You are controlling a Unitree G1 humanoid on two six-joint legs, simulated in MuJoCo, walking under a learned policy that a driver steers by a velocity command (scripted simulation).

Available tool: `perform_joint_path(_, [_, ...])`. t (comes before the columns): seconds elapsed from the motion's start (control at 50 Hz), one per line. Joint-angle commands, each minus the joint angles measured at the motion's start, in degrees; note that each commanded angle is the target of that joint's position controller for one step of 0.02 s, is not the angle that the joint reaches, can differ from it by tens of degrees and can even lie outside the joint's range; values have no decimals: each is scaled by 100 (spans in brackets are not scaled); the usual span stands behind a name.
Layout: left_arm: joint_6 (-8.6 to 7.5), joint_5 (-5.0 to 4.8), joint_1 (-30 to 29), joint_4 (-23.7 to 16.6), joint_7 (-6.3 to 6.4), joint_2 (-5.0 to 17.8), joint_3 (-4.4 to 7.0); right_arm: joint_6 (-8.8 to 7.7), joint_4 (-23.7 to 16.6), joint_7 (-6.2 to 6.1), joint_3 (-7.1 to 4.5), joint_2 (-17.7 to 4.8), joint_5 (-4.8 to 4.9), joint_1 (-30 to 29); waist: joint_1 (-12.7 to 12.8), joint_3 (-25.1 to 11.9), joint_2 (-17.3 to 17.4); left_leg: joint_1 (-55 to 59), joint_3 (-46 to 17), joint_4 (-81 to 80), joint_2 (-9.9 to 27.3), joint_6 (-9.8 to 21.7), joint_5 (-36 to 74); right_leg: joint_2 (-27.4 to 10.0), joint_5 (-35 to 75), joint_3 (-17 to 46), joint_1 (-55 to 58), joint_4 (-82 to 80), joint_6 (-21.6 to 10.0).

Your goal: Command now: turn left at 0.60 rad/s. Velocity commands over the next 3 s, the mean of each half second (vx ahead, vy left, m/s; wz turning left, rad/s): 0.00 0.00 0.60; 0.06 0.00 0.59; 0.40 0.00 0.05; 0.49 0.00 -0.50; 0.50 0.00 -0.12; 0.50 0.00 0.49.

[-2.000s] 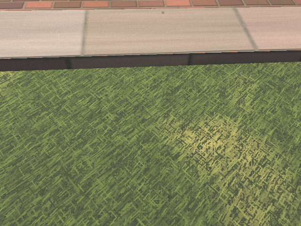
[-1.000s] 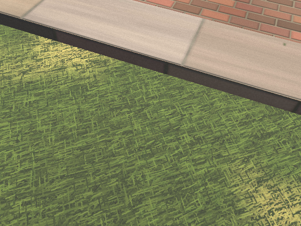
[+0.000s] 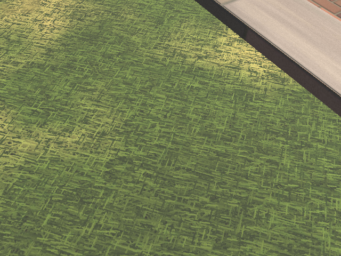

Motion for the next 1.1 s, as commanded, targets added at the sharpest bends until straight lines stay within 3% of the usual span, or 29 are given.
perform_joint_path(0.02, [-116,-23,-293,-499,40,462,90,-45,-261,-19,-302,-1061,-38,229,-147,-508,754,746,-1793,-417,1555,893,1442,98,-89,60,-413,-294,-54])
perform_joint_path(0.12, [-202,-99,-188,-557,96,471,43,-21,-258,19,-336,-1091,-48,43,-45,-621,832,471,-2235,-189,1401,735,2019,348,-189,124,420,-1115,-213])
perform_joint_path(0.18, [-294,-82,362,-422,193,433,21,-9,-277,-2,-317,-998,54,-334,358,-605,757,-117,-2230,107,1000,236,1449,351,706,123,1717,-2928,-316])
perform_joint_path(0.2, [-340,-13,418,-418,258,733,79,-34,-309,-24,-251,-751,102,-237,299,-666,195,-666,-1818,632,622,-109,275,-403,709,783,2307,-3573,-462])
perform_joint_path(0.22, [-325,8,83,-598,276,1215,136,-57,-345,-42,-161,-333,105,218,-15,-738,-1062,-1498,-573,1842,-282,-426,-1731,-1891,811,2335,2741,-3970,-931])
perform_joint_path(0.24, [-266,21,71,-587,207,1295,181,-20,-280,-84,-302,-910,-100,159,94,-554,-891,-1660,11,2870,-299,-493,-2290,-2250,1337,2601,1939,-3820,-1529])
perform_joint_path(0.26, [-266,-5,16,-597,159,936,91,3,-230,-63,-358,-1019,-135,110,-2,-385,-555,-1550,-27,3470,-37,-522,-2052,-2086,1658,2255,1652,-3753,-1630])
perform_joint_path(0.28, [-276,-34,-238,-619,126,646,12,34,-117,-11,-362,-961,-115,158,-100,-198,-391,-1495,19,3818,65,-559,-1703,-1700,1774,1630,1447,-3703,-1495])
perform_joint_path(0.3, [-278,-9,-422,-668,130,552,-19,72,-41,55,-356,-897,-70,260,-171,-202,-508,-1494,131,4087,84,-616,-1432,-1364,1927,1132,1483,-3650,-1342])
perform_joint_path(0.32, [-292,0,-440,-672,168,548,-23,102,-1,121,-343,-851,-39,342,-171,-255,-698,-1590,255,4280,104,-687,-1314,-1224,2316,839,1645,-3578,-1313])
perform_joint_path(0.36, [-314,11,-189,-609,174,549,-10,123,-17,172,-299,-780,6,186,-10,-338,-661,-1731,435,4208,171,-807,-1264,-1172,2885,512,1997,-3449,-1344])
perform_joint_path(0.46, [-343,21,343,-383,152,680,84,184,-184,213,-196,-593,9,-324,290,-446,-729,-1824,661,3308,414,-859,-1417,-1482,3290,321,2647,-3271,-1504])
perform_joint_path(0.52, [-349,38,274,-348,82,761,126,191,-275,244,-116,-463,32,-480,290,-487,-811,-1239,912,2506,552,-750,-1523,-1554,3376,32,2388,-3157,-1468])
perform_joint_path(0.6, [-316,31,249,-268,-1,926,191,146,-348,226,-90,-485,79,-439,241,-601,-983,-466,1248,1460,496,-532,-1437,-1639,3614,-216,2122,-2772,-1317])
perform_joint_path(0.64, [-273,-66,173,-229,-11,936,199,63,-271,170,-88,-474,-12,-144,-37,-659,-689,327,1275,132,407,-363,-439,-1526,3033,-544,1680,-2134,-934])
perform_joint_path(0.66, [-259,-52,415,-173,-29,822,179,-14,-242,99,-148,-735,-108,7,-121,-730,86,980,449,-616,782,-239,29,-1280,2069,-874,1032,-1266,-560])
perform_joint_path(0.68, [-209,47,512,-506,-76,225,17,-90,-435,46,-294,-1552,-83,-45,116,-721,1854,1575,-2115,-846,2644,341,1774,-403,-1236,-1309,-594,223,-55])
perform_joint_path(0.7, [-96,38,-36,-638,43,498,52,-92,-292,65,-407,-1679,23,546,-429,-818,1294,1074,-2162,-534,2900,1130,2887,-71,-1607,-392,-642,889,-61])
perform_joint_path(0.72, [-40,-27,-78,-591,61,555,75,-86,-213,53,-321,-1372,40,434,-239,-543,935,1026,-1656,-473,2571,1185,2814,-206,-1234,-173,-764,1220,-83])
perform_joint_path(0.74, [-56,-74,-34,-500,48,576,86,-66,-244,23,-233,-1067,56,34,-68,-250,791,765,-1218,-559,2176,997,2400,-280,-701,-83,-752,1151,-110])
perform_joint_path(0.76, [-97,-45,26,-426,32,643,117,-42,-308,-17,-185,-915,46,-316,78,-221,803,779,-973,-601,1803,755,2045,-315,-312,-63,-722,974,-113])
perform_joint_path(0.78, [-105,31,160,-346,7,700,137,-44,-331,-62,-158,-838,69,-382,101,-316,934,824,-846,-564,1635,716,2374,-266,-101,-125,-627,1031,-74])
perform_joint_path(0.82, [-87,37,279,-284,-34,660,135,-69,-294,-51,-151,-842,76,-240,114,-599,769,954,-809,-494,1555,711,2699,-174,64,-119,-511,1102,-16])
perform_joint_path(0.86, [-72,64,202,-311,-77,610,123,-96,-198,-22,-194,-926,50,46,12,-697,714,1026,-1098,-807,1473,780,783,-173,163,-124,-609,837,12])
perform_joint_path(0.9, [-73,109,-71,-366,-111,613,127,-96,-136,6,-203,-921,-1,211,-120,-415,887,956,-1557,-1207,1426,865,-1332,-152,196,-98,-887,425,17])
perform_joint_path(0.92, [-95,120,-191,-391,-122,619,133,-104,-105,14,-205,-924,-23,290,-166,-270,944,933,-1755,-1332,1452,902,-1774,-130,193,-91,-993,217,24])
perform_joint_path(1.1, [-457,65,-606,-405,-197,398,21,-378,239,3,-171,-906,-101,798,-318,-114,771,501,-1988,-1232,1522,1001,-1631,-13,325,-204,-236,-1291,-225])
